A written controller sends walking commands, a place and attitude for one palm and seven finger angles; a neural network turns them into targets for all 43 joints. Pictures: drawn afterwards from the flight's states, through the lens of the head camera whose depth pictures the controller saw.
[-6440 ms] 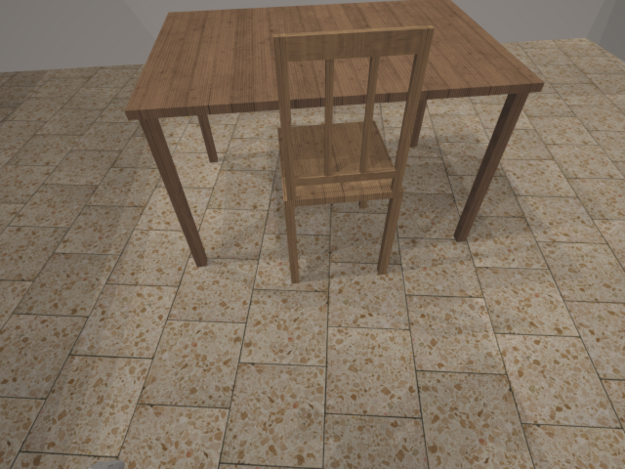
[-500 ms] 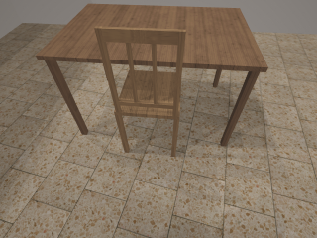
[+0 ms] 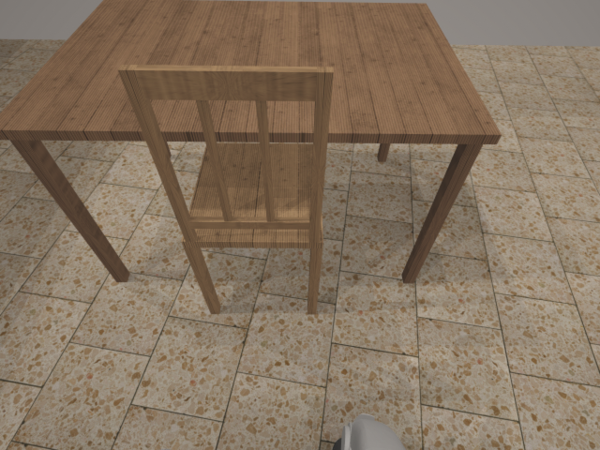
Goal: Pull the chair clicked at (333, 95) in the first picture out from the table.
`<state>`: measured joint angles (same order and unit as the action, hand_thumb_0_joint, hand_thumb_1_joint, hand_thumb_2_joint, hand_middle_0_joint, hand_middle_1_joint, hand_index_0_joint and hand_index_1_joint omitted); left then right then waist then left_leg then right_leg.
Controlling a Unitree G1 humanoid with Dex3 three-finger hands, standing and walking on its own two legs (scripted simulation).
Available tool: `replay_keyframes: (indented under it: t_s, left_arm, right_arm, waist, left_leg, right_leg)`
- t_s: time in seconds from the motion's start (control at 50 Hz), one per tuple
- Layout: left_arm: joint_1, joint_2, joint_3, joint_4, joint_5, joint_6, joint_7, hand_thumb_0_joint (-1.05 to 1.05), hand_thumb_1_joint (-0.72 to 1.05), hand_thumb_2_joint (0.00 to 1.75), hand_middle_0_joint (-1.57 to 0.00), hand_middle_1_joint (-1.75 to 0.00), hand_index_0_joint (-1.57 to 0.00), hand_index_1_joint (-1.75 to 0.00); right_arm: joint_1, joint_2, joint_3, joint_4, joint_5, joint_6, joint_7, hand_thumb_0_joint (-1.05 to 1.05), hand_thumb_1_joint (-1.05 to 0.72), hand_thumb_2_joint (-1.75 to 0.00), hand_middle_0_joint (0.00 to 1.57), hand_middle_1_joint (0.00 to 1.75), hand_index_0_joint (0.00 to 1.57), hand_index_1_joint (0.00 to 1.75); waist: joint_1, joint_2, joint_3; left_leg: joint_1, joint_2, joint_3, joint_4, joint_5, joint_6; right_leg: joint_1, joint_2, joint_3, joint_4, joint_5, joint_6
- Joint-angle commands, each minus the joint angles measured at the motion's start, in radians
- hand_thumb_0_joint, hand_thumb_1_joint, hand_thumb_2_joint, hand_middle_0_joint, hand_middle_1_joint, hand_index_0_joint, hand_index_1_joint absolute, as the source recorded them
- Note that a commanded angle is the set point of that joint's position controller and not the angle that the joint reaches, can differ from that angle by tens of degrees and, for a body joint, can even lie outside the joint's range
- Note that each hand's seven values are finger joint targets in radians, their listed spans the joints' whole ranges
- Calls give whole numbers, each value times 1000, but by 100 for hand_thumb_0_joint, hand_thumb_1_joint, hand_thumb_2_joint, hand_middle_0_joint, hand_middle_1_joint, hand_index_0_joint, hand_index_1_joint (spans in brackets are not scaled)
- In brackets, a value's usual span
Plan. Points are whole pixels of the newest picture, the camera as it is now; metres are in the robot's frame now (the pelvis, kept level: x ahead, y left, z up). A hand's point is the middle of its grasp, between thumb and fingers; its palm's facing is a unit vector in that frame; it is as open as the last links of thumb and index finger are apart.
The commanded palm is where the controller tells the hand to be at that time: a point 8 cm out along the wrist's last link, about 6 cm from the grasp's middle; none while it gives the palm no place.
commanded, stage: take the last steps up to it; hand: left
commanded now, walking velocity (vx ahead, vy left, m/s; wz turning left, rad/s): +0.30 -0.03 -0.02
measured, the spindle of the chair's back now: (217, 168) +0.66 +0.20 -0.06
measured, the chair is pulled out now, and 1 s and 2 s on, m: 0.00 0.00 0.00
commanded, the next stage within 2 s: come to a stop and stand still in 0.34 s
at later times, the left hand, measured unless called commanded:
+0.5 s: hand (223, 443) +0.16 +0.12 -0.16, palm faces +0.07 -0.98 -0.19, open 7.3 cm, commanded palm none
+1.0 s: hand (221, 411) +0.21 +0.13 -0.17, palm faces -0.02 -0.95 -0.32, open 7.4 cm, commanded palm none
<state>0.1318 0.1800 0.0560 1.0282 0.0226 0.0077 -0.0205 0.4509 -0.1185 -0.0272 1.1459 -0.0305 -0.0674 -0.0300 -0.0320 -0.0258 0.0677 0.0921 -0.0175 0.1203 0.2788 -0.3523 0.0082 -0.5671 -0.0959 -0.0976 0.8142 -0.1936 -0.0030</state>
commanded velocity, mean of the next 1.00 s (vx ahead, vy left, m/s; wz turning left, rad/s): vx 0.02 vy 0.00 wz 0.02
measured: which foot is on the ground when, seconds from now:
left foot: down 0.00-0.10, up 0.12-0.56, down 0.58-0.94, up 0.96-1.00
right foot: up 0.00-0.06, down 0.08-0.68, up 0.70-0.92, down 0.94-1.00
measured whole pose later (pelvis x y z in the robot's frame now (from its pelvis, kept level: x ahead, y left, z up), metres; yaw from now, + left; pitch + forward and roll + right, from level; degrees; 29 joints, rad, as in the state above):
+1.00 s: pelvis +0.17 -0.07 -0.01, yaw -2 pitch -1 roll +0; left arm 0.27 0.18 0.02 1.00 0.03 0.00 0.05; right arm 0.17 -0.22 -0.06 0.98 -0.02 0.04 0.00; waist 0.00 0.07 0.06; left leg -0.43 0.06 0.02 0.75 -0.33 -0.01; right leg -0.26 0.00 -0.05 0.64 -0.35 -0.02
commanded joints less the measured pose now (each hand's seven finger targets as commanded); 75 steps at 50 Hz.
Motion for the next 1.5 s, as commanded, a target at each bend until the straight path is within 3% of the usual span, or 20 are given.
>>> replay_keyframes:
  t_s: [0.0,0.04,0.08,0.1,0.14,0.2,0.4,0.5,0.56,0.62,0.76,0.86,0.88,0.9,0.92,1.0,1.12,1.2,1.34,1.48]
  left_arm:
    - [-13,44,11,-77,-7,-36,-6,0,90,90,-20,-30,-20,-30]
    - [232,96,29,-4,0,-53,1,0,90,90,-20,-30,-20,-30]
    - [439,263,66,43,-8,-67,20,0,90,90,-20,-30,-20,-30]
    - [367,260,64,20,-20,-64,22,0,90,90,-20,-30,-20,-30]
    - [166,158,38,-34,-19,-61,34,0,90,90,-20,-30,-20,-30]
    - [115,74,9,-34,-9,-82,37,0,90,90,-20,-30,-20,-30]
    - [245,82,-1,32,-6,-95,35,0,90,90,-20,-30,-20,-30]
    - [248,62,-19,68,-10,-68,51,0,90,90,-20,-30,-20,-30]
    - [289,19,-34,79,-17,-44,71,0,90,90,-20,-30,-20,-30]
    - [315,40,-34,83,-17,-13,79,0,90,90,-20,-30,-20,-30]
    - [276,43,-2,19,-8,27,68,0,90,90,-20,-30,-20,-30]
    - [308,21,-6,17,-6,17,64,0,90,90,-20,-30,-20,-30]
    - [346,68,-24,7,4,0,83,0,90,90,-20,-30,-20,-30]
    - [222,136,-12,-76,17,-15,83,0,90,90,-20,-30,-20,-30]
    - [193,169,-22,-96,14,-28,77,0,90,90,-20,-30,-20,-30]
    - [127,151,-11,-120,8,-62,74,0,90,90,-20,-30,-20,-30]
    - [124,202,7,-124,2,-27,59,0,90,90,-20,-30,-20,-30]
    - [119,136,-9,-121,-5,-9,57,0,90,90,-20,-30,-20,-30]
    - [171,129,-23,-67,-7,-27,59,0,90,90,-20,-30,-20,-30]
    - [194,92,-40,-18,-7,-32,64,0,90,90,-20,-30,-20,-30]
  right_arm:
    - [31,-177,-31,-24,1,-8,-12,0,-90,-90,20,30,20,30]
    - [21,-175,-32,-25,11,-5,-4,0,-90,-90,20,30,20,30]
    - [73,-94,-22,-63,33,-9,5,0,-90,-90,20,30,20,30]
    - [10,-116,-25,-69,36,0,7,0,-90,-90,20,30,20,30]
    - [-68,-98,-34,-87,17,13,15,0,-90,-90,20,30,20,30]
    - [-6,-61,-23,-59,4,42,18,0,-90,-90,20,30,20,30]
    - [-220,-72,-19,-131,11,40,32,0,-90,-90,20,30,20,30]
    - [-255,-61,8,-115,20,38,10,0,-90,-90,20,30,20,30]
    - [-183,-138,-2,-86,20,28,-5,0,-90,-90,20,30,20,30]
    - [-209,-170,-5,-92,31,49,-29,0,-90,-90,20,30,20,30]
    - [-270,-211,-50,-143,14,83,-37,0,-90,-90,20,30,20,30]
    - [-314,-189,-52,-160,10,87,-10,0,-90,-90,20,30,20,30]
    - [-347,-244,-67,-214,35,70,-5,0,-90,-90,20,30,20,30]
    - [-282,-136,-46,-255,28,79,27,0,-90,-90,20,30,20,30]
    - [-291,-122,-32,-266,13,89,42,0,-90,-90,20,30,20,30]
    - [-246,-135,-21,-272,11,90,50,0,-90,-90,20,30,20,30]
    - [-134,-140,-5,-225,2,77,44,0,-90,-90,20,30,20,30]
    - [-95,-172,5,-193,-1,64,29,0,-90,-90,20,30,20,30]
    - [-128,-136,16,-170,11,57,14,0,-90,-90,20,30,20,30]
    - [-112,-131,23,-105,18,40,5,0,-90,-90,20,30,20,30]
  waist:
    - [31,137,70]
    - [134,31,-60]
    - [158,-236,-272]
    - [156,-156,-262]
    - [76,26,-64]
    - [3,-46,-40]
    - [45,-45,-59]
    - [43,-55,-66]
    - [38,57,-111]
    - [46,208,-108]
    - [45,125,-157]
    - [75,151,-168]
    - [101,-61,-142]
    - [37,-275,-76]
    - [39,-85,-77]
    - [4,-148,-11]
    - [17,-80,58]
    - [29,190,38]
    - [43,-35,-20]
    - [33,33,-53]
  left_leg:
    - [-119,306,-97,53,730,137]
    - [-228,224,-47,350,742,91]
    - [-594,9,-20,976,-220,23]
    - [-605,50,-141,1092,-206,43]
    - [-638,128,-160,1080,-20,45]
    - [-551,146,-131,935,57,13]
    - [-610,109,-82,554,98,-26]
    - [-362,62,-84,264,164,-29]
    - [-129,212,-182,186,892,32]
    - [-124,302,-254,147,1074,108]
    - [-176,359,-270,107,917,210]
    - [-348,269,-210,94,379,130]
    - [-273,225,-134,318,426,45]
    - [-493,59,-48,436,0,-3]
    - [-468,48,-71,552,-108,-13]
    - [-577,77,-112,642,-50,2]
    - [-347,32,-37,277,-5,10]
    - [-364,150,-204,69,27,74]
    - [-371,100,-114,148,115,37]
    - [-261,133,-126,135,303,48]
  right_leg:
    - [145,44,-19,-150,-41,-47]
    - [499,94,-39,-260,44,-72]
    - [811,-350,600,-464,175,-253]
    - [687,-354,643,-553,-38,-272]
    - [417,-277,449,-607,-167,-223]
    - [269,-182,207,-621,105,-174]
    - [477,-159,160,-595,413,-192]
    - [456,-107,109,-477,632,-136]
    - [358,-11,88,-374,276,-29]
    - [352,32,56,-337,-76,7]
    - [210,59,121,89,-353,17]
    - [387,58,60,-186,-176,19]
    - [283,15,148,-492,-25,12]
    - [283,-108,329,-546,-109,-38]
    - [201,-171,378,-563,-290,-111]
    - [305,-171,299,-512,63,-165]
    - [193,-122,266,-518,-342,-137]
    - [230,23,86,-302,-250,-54]
    - [352,-52,199,-420,-48,-76]
    - [352,-12,148,-381,97,-47]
